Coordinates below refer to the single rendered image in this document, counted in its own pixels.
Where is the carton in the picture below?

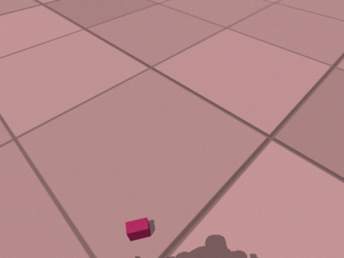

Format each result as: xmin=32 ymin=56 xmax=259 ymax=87
xmin=126 ymin=218 xmax=151 ymax=241

